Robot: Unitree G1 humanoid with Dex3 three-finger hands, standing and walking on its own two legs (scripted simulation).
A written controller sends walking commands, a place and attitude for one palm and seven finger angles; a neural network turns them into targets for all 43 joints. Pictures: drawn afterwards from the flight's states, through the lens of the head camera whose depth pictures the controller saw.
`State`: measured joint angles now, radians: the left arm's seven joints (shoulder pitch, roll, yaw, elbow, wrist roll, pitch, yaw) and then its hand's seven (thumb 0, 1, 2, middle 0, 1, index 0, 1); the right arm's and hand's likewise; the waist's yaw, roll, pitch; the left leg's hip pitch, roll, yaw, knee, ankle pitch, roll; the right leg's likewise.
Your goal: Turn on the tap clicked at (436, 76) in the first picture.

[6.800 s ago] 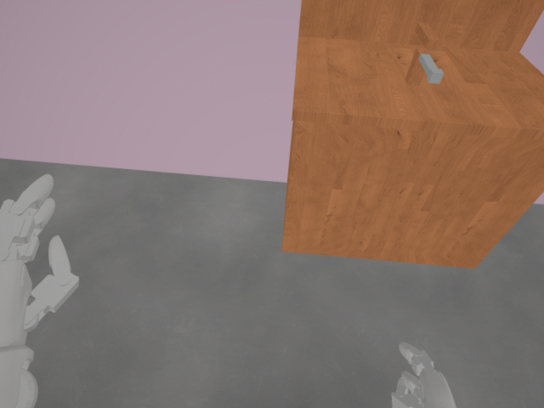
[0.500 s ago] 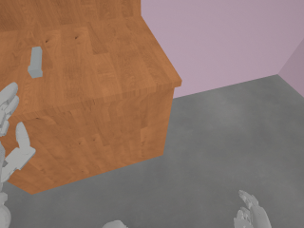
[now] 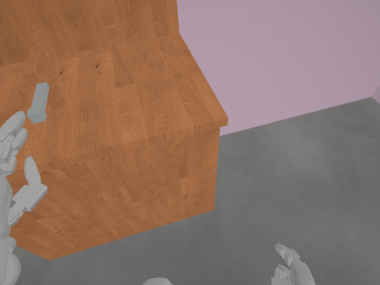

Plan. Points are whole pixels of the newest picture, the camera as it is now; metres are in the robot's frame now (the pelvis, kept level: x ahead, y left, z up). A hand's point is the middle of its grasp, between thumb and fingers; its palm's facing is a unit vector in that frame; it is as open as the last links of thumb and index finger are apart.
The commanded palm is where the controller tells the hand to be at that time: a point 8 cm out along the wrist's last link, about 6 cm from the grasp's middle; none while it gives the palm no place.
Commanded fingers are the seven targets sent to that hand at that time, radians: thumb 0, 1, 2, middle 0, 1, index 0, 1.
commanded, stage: come to a stop and stand still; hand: left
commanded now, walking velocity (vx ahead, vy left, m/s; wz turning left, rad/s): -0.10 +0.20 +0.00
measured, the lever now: (37, 115) +0.44 +0.40 +0.11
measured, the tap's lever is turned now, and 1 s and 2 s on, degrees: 0 0 0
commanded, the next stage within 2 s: none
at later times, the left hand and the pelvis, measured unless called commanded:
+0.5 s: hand out of the picture +0.21 +0.32 +0.17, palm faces +0.36 -0.87 -0.32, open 7.4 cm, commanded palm +0.14 +0.36 +0.18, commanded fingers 0.00 0.90 0.90 -0.20 -0.30 -0.20 -0.30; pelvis -0.02 +0.08 +0.00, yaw -1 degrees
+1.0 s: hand out of the picture +0.15 +0.36 +0.17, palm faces +0.44 -0.83 -0.33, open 7.4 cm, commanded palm +0.09 +0.38 +0.18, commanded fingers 0.00 0.90 0.90 -0.20 -0.30 -0.20 -0.30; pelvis -0.06 +0.10 +0.01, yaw +1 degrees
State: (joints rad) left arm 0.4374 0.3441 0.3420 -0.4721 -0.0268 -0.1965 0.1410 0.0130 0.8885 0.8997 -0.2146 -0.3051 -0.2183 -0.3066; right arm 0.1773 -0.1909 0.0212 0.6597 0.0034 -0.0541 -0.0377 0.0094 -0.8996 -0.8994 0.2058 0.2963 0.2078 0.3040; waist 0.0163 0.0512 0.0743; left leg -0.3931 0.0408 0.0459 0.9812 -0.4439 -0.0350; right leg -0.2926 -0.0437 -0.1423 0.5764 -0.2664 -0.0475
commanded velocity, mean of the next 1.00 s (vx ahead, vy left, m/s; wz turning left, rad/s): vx -0.01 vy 0.01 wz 0.00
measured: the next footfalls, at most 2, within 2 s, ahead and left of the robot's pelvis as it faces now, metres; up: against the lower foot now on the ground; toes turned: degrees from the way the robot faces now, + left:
left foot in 0.26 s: +0.05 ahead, +0.14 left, +0.00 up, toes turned +6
right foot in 0.50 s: +0.02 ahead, -0.05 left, +0.00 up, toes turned +6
